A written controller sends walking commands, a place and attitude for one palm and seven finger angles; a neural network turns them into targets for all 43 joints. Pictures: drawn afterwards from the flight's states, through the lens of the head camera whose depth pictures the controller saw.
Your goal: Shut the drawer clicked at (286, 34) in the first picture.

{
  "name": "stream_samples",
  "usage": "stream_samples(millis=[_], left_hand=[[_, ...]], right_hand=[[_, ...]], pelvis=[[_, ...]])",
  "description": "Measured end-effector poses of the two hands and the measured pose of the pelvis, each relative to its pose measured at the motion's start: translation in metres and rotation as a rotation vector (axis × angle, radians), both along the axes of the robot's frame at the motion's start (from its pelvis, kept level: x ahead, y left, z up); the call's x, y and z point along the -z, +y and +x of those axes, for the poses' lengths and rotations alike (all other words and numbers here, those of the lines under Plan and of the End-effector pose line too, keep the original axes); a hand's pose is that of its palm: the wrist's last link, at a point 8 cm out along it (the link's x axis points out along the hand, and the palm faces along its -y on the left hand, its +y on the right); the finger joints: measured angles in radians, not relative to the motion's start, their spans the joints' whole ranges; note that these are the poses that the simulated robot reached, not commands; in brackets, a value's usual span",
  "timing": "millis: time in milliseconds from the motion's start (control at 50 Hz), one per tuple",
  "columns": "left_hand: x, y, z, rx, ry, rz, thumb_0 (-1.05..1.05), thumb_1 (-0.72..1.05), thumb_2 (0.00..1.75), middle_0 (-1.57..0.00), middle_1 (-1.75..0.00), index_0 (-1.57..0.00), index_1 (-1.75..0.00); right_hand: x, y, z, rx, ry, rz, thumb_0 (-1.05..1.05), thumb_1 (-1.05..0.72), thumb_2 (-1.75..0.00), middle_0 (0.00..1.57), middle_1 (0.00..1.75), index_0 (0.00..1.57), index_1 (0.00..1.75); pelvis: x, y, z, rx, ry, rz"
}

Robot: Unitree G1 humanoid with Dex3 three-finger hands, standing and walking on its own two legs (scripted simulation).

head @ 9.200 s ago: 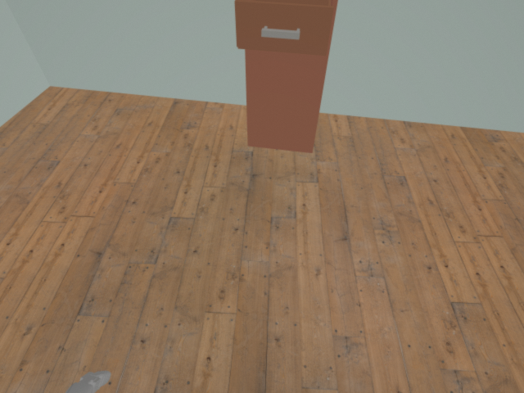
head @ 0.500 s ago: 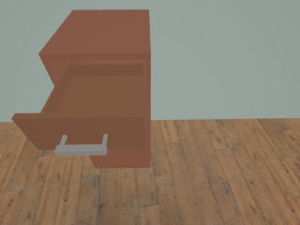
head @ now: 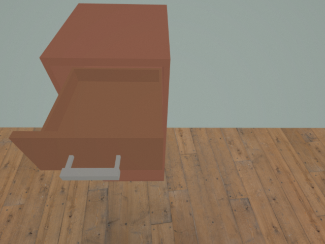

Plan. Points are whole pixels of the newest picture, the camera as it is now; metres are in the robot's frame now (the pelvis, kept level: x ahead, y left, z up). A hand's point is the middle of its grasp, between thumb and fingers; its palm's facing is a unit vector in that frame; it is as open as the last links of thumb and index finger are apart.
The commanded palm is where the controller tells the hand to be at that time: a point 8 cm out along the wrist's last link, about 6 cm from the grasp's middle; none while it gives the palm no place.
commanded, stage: come to a stop and stand still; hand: left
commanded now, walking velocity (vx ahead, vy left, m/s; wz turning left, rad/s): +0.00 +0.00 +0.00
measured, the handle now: (92, 166) +0.29 +0.20 +0.02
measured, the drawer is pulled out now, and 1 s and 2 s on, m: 0.28 0.28 0.27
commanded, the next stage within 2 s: look again from close up in 0.14 s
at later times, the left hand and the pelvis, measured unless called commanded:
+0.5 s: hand out of the picture +0.01 +0.18 -0.18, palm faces +0.05 -0.98 -0.21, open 7.4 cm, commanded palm none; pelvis +0.00 +0.01 -0.01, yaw +1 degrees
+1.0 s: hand (89, 230) +0.16 +0.19 -0.05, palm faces +0.27 -0.94 -0.19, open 7.1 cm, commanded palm +0.08 +0.23 -0.05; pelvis +0.00 -0.01 -0.01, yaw +2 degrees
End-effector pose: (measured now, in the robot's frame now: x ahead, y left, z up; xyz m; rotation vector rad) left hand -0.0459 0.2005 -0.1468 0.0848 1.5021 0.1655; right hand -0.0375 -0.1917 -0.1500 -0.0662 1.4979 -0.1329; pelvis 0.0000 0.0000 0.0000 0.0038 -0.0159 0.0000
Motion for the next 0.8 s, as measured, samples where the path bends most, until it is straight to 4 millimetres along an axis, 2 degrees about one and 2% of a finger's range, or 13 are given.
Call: stream_samples(millis=[100, 240, 400, 580, 680, 800], left_hand=[[0.002, -0.007, 0.003, -0.015, -0.015, -0.017, 0.01, 0.91, 0.9, -0.2, -0.3, -0.2, -0.3], [0.004, -0.011, 0.01, -0.004, -0.028, -0.027, 0.01, 0.9, 0.9, -0.2, -0.3, -0.2, -0.3], [0.008, 0.01, 0.029, 0.031, -0.093, 0.016, 0.01, 0.9, 0.9, -0.2, -0.3, -0.2, -0.3], [-0.001, 0.035, 0.057, 0.048, -0.168, 0.085, 0.01, 0.91, 0.9, -0.2, -0.3, -0.2, -0.3], [-0.003, 0.036, 0.062, 0.057, -0.168, 0.088, 0.01, 0.91, 0.9, -0.2, -0.3, -0.2, -0.3], [-0.001, 0.026, 0.058, 0.056, -0.138, 0.067, 0.01, 0.91, 0.9, -0.2, -0.3, -0.2, -0.3]], right_hand=[[0.0, -0.011, 0.018, -0.027, -0.024, -0.032, 0.03, -0.93, -0.9, 0.2, 0.3, 0.2, 0.3], [-0.003, -0.025, 0.033, -0.026, -0.07, -0.068, 0.02, -0.92, -0.9, 0.2, 0.3, 0.2, 0.3], [0.001, -0.032, 0.046, -0.065, -0.132, -0.079, 0.01, -0.92, -0.9, 0.19, 0.3, 0.2, 0.3], [0.005, -0.03, 0.055, -0.079, -0.158, -0.065, 0.01, -0.93, -0.9, 0.2, 0.3, 0.2, 0.3], [0.003, -0.033, 0.057, -0.081, -0.152, -0.061, 0.01, -0.92, -0.9, 0.2, 0.3, 0.2, 0.3], [0.0, -0.036, 0.058, -0.082, -0.132, -0.062, 0.01, -0.92, -0.9, 0.2, 0.3, 0.2, 0.3]], pelvis=[[0.0, 0.001, 0.003, -0.002, -0.006, 0.001], [0.0, 0.0, 0.004, 0.001, -0.007, 0.004], [0.008, 0.003, 0.0, -0.021, 0.007, -0.024], [0.009, 0.004, 0.004, -0.018, -0.004, -0.006], [0.008, 0.002, 0.006, -0.013, -0.003, 0.001], [0.006, -0.003, 0.009, -0.01, 0.001, 0.005]])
